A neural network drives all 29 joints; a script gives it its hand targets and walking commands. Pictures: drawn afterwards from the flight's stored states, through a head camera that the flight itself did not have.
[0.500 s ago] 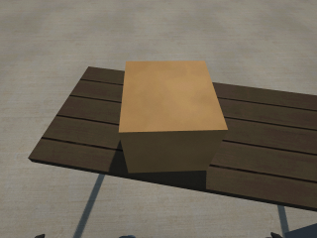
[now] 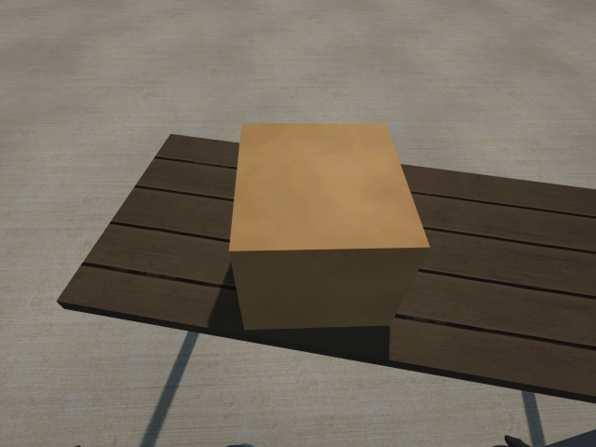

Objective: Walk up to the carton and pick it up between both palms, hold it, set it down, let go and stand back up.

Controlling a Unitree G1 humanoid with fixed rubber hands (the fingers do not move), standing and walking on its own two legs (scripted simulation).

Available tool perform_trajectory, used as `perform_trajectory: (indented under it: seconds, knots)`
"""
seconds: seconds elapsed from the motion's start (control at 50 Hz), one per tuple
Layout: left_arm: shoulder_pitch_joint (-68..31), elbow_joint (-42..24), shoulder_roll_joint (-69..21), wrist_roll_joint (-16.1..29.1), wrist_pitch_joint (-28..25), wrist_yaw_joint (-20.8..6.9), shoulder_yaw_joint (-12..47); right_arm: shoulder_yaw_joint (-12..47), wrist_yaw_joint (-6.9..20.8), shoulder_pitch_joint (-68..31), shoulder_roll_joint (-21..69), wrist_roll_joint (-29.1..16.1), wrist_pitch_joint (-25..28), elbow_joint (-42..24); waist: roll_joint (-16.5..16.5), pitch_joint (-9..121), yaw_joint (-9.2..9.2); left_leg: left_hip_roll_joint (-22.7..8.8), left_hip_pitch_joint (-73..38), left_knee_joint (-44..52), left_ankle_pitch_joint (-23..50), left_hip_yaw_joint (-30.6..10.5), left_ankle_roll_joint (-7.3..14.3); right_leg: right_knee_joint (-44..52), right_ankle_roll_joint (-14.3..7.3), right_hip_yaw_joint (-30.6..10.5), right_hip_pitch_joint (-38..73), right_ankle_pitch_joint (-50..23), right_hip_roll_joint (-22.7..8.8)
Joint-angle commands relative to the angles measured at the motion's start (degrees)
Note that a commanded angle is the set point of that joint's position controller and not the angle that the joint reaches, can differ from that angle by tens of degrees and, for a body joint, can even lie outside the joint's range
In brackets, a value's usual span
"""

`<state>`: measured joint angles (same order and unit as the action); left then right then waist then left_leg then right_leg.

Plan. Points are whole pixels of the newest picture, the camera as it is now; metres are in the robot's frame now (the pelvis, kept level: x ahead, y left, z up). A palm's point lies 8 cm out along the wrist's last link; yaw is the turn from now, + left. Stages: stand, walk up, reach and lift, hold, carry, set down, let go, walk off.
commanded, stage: walk up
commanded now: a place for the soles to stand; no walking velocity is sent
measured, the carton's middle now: (316, 224) +0.48 -0.02 +0.00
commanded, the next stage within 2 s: reach and lift in 1.64 s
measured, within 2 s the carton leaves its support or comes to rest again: neither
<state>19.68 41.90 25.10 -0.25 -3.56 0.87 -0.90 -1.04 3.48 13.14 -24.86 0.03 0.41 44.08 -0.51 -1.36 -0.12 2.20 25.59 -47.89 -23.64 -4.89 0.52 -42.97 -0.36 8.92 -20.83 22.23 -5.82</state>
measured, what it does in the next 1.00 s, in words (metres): steps on the spot: right foot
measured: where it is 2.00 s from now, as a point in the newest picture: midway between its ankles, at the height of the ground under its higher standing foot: outside the picture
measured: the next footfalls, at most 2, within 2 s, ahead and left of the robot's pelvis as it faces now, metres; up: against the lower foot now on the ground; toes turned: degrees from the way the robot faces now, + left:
right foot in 0.52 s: +0.13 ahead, -0.07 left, +0.00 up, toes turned -6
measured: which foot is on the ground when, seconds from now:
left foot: down 0.00-1.00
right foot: down 0.00-0.16, up 0.18-0.50, down 0.52-1.00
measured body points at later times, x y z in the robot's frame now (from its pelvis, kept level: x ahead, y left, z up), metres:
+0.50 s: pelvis +0.04 +0.04 +0.01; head +0.08 +0.04 +0.46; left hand +0.10 +0.38 -0.08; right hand +0.14 -0.27 -0.10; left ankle +0.09 +0.15 -0.71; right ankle +0.10 -0.08 -0.70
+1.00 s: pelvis +0.05 +0.05 +0.00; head +0.08 +0.04 +0.45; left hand +0.10 +0.38 -0.08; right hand +0.18 -0.26 -0.10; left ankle +0.07 +0.16 -0.71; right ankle +0.10 -0.07 -0.71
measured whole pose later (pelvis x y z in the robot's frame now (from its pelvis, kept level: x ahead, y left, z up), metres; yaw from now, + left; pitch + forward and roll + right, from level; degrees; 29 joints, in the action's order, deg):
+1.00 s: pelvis +0.05 +0.05 +0.00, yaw +3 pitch +0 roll +0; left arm 20.8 42.6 25.5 -0.3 -3.0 1.3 -0.9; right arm -1.1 2.6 11.7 -24.4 0.0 -1.3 44.0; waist -1.4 -3.5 -0.2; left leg 2.0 21.9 -42.3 -23.0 -2.4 1.8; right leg -39.9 -1.0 7.6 -23.0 15.9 -5.0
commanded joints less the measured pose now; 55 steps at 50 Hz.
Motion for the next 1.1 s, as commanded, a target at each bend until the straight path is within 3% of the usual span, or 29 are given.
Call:
perform_trajectory:
  seconds: [0.0,0.06,0.1,0.12,0.14,0.16,0.18,0.24,0.28,0.38,0.46,0.48,0.52,0.54,0.56,0.62,0.66,0.72,0.74,0.76,0.78,0.82,0.86,0.88,0.92,0.96,1.02,1.06,1.08]
  knots:
    - [8.34,-0.29,22.79,-0.35,-3.03,2.19,-9.24,-4.95,1.76,-3.4,-13.15,3.09,0.41,-8.16,1.69,-0.66,3.1,-6.83,23.65,-10.12,-8.5,-0.04,0.71,23.16,-16.75,-29.63,21.76,4.95,-24.65]
    - [6.01,-0.49,20.92,-1.47,-2.91,1.8,-8.18,-5.59,2.33,-1.3,-10.92,2.66,1.32,-6.69,11.12,3.1,0.99,-4.0,8.52,1.9,-4.89,4.54,1.12,13.76,-11.73,-13.05,15.28,-16.89,-17.01]
    - [1.02,-2.34,17.75,-0.66,-1.98,1.44,-6.93,-7.03,1.59,6.19,-11.36,2.61,1.52,-4.17,5.95,5.78,-4.73,-0.86,-11.4,12.06,5.78,7.1,1.78,4.3,-7.04,-4.03,1.32,-13.43,-11.38]
    - [2.22,-2.78,13.17,-0.52,-1.53,1.27,-5.14,-7.63,0.44,11.49,-13.47,2.75,1.89,-1.59,-3.82,8.16,-6.24,1.36,-21.92,17.37,6.54,3.07,3.8,-10.98,-3.54,1.35,-5.76,-8.91,-5.77]
    - [2.13,-4.19,8.49,-0.29,-1.24,1.47,-2.85,-8.34,-0.6,13.91,-17.35,4.02,1.36,-1.45,-17.01,5.27,-6.83,-8.71,-24.23,21.29,2.56,-17.23,7.58,-23.61,-1.12,0.41,-20.54,12.73,0.82]
    - [-1.31,-3.74,11.15,0.63,-0.21,2.1,-4.13,-8.03,-1.04,11.02,-20.55,3.43,1.32,-3.12,-16.4,2.03,-7.14,-17.82,-16.38,34.91,-19.15,-41.2,12.66,-27.35,-0.71,-3.24,-27.28,18.5,4.79]
    - [-4.62,-3.25,14.52,1.39,0.32,2.44,-4.63,-7.74,-0.93,7.4,-20.55,3.23,0.85,-3.78,-9.27,-6.11,-6.47,-18.89,-3.41,39.36,-37.31,-40.68,14.91,-27.23,-1.79,-10.28,-23.58,13.93,1.85]
    - [3.82,-0.23,14.55,1.05,-0.08,1.26,-5.33,-6.08,-1.38,1.89,-14.53,2.24,1.03,-4.86,-8.82,-9.08,-1.49,-11.96,-2.34,34.21,-16.25,-25.65,10.79,-20.02,-1.32,-9.44,-17.66,1.66,-0.67]
    - [5.71,1.06,14.41,0.02,-0.02,0.68,-5.97,-6.62,-1.44,4.54,-14.53,2.21,1.39,-4.69,-7.52,-1.24,-2.1,-11.46,-9.74,30.37,-8.44,-20.68,11.59,-15.94,-0.87,-8.03,-12.76,2.4,0.39]
    - [3.24,-0.19,11.65,0.58,-0.42,0.73,-4.3,-6.3,-1.76,6.02,-14.93,1.52,0.96,-4.84,-9.19,-0.94,-2.92,-11.01,-9.93,27.92,0.99,-16.85,12.59,-4.62,-0.54,-5.91,-8.1,1.93,2.03]
    - [8.96,2.27,8.97,0.91,-1.89,2.11,-4.15,-5.0,-1.39,-0.08,-11.56,0.35,-0.6,-5.67,-7.86,5.21,1.32,-8.5,-8.03,12.01,23.32,-6.61,10.18,15.3,-1.03,-3.4,7.09,-10.82,4.99]
    - [10.53,2.49,10.6,0.62,-2.29,2.43,-4.3,-3.81,-1.3,-0.81,-9.15,0.38,-0.67,-6.69,-5.44,9.73,2.1,-6.36,-5.56,7.38,19.91,-4.93,7.48,17.42,-1.86,-6.81,13.77,-13.76,2.17]
    - [8.52,1.24,18.97,-1.16,-2.76,2.89,-6.47,-2.52,-1.21,-0.34,-5.51,0.34,-0.59,-8.13,9.77,9.05,1.2,-0.3,7.96,-1.45,-3.01,1.94,1.47,22.83,-8.74,-29.69,18.26,-12.06,-17.07]
    - [5.34,0.5,20.91,-0.17,-2.45,2.61,-6.97,-4.26,-1.63,0.03,-10.59,1.46,-1.29,-6.23,7.14,6.81,1.39,-3.35,5.35,-9.45,-7.2,0.22,0.59,23.11,-14.57,-30.63,10.68,-6.55,-21.56]
    - [4.08,-0.06,19.31,0.02,-2.26,2.55,-6.67,-4.32,-1.56,-0.71,-11.04,1.13,-1.83,-4.93,2.29,3.64,1.01,-4.25,6.19,-11.44,-7.59,-0.63,0.94,22.57,-14.82,-29.2,8.3,-3.98,-20.16]
    - [4.82,0.66,17.03,-0.71,-1.84,2.38,-5.9,-4.33,-1.45,0.31,-8.54,1.01,-1.26,-4.05,7.32,1.37,0.58,-4.17,5.47,-2.89,-7.96,3.36,1.11,17.94,-11.62,-18.29,7.68,-14.72,-14.48]
    - [4.9,-0.48,17.9,-0.68,-1.41,2.03,-6.23,-4.41,-1.11,-0.07,-8.67,1.67,-0.97,-4.26,9.8,2.64,0.7,-3.32,2.32,1.54,-8.66,4.35,0.83,16.14,-11.89,-17.8,7.41,-15.59,-14.37]
    - [-0.21,-1.96,14.63,0.39,-0.23,1.55,-4.74,-5.49,-1.94,5.52,-9.6,2.36,-0.07,-0.8,5.84,3.97,-3.56,-0.28,-13.27,16.43,4.84,5.23,2.2,7.84,-7.76,-12.16,-2.48,-15.09,-9.89]
    - [-0.29,-2.75,12.41,0.69,0.12,1.49,-3.89,-5.69,-2.3,5.78,-11.49,3.09,-0.18,-0.87,1.68,3.19,-3.36,-4.01,-15.02,22.19,1.33,-3.13,3.55,2.17,-5.27,-8.51,-5.46,-10.41,-6.93]
    - [-0.64,-3.1,9.38,1.26,0.48,1.61,-2.84,-6.07,-2.41,2.22,-14.64,3.79,-0.23,-2.77,-10.21,-0.77,-2.02,-14.24,-10.5,28.98,-1.02,-22.02,6.06,-4.45,-0.81,-4.13,-11.97,3.43,0.28]
    - [-0.66,-1.47,11.9,0.97,1.19,2.25,-4.22,-6.06,-2.5,-1.97,-16.62,2.78,-0.41,-4.37,-10.35,-2.71,-2.03,-19.42,-1.95,31.22,-13.69,-27.59,12.2,-7.53,-0.84,-5.78,-8.61,12.18,2.97]
    - [1.67,-0.14,12.19,0.78,0.66,1.44,-4.38,-5.26,-2.11,-6.25,-13.98,2.62,-0.2,-4.89,-9.06,-7.19,0.41,-13.76,5.48,29.59,-18.03,-18.86,11.19,-2.83,-2.47,-6.47,-2.1,4.84,1.88]
    - [5.73,1.71,10.24,0.49,-0.78,1.32,-3.97,-4.99,-1.66,-7.98,-11.68,2.09,-0.78,-5.69,-9.02,-3.6,2.34,-8.62,1.63,22.15,-3.79,-8.91,7.97,8.64,-2.51,-4.16,3.78,-3.72,2.73]
    - [6.25,2.29,12.63,0.08,-1.24,1.63,-5.03,-4.42,-1.38,-5.8,-10.48,1.52,-0.75,-5.62,-3.13,1.48,1.89,-8.31,0.06,17.81,3.42,-8.32,7.13,12.77,-2.58,-5.62,9.32,-5.26,1.9]
    - [6.17,1.53,16.7,-1.15,-2.28,2.2,-5.89,-3.48,-1.26,-4.23,-7.84,1.15,-0.44,-5.38,4.49,6.77,1.46,-2.47,0.22,3.81,7.46,-0.18,2.29,19.24,-7.33,-24.25,11.17,-7.89,-11.23]
    - [1.3,0.22,19.02,-0.94,-1.97,1.85,-6.42,-3.75,-1.17,-0.58,-9.23,1.28,-1.19,-3.64,4.4,4.21,-1.0,-3.82,-1.7,0.91,-9.07,1.74,2.31,18.72,-11.86,-26.09,4.72,-1.49,-16.22]
    - [-1.53,-0.29,14.2,-0.56,-1.23,1.68,-4.13,-4.86,-1.63,1.94,-10.06,2.15,-0.07,-1.52,1.02,4.26,-3.73,-5.11,-10.11,15.37,0.87,-2.36,3.59,11.75,-6.69,-14.92,-3.06,-5.44,-8.84]
    - [-1.43,-0.72,11.26,0.61,-0.68,1.43,-3.31,-4.9,-1.76,-2.67,-13.87,2.05,0.42,-2.77,-7.87,1.43,-1.06,-11.18,-6.65,23.05,2.31,-15.81,7.58,2.2,-1.56,-5.56,-3.94,-2.75,1.17]
    - [-0.3,0.17,11.16,0.87,-0.46,1.41,-3.71,-4.44,-1.59,-4.87,-13.56,1.65,0.22,-3.67,-7.56,0.47,0.25,-12.36,-3.42,23.67,-3.52,-16.08,9.38,3.61,-2.12,-5.47,-1.15,2.8,2.79]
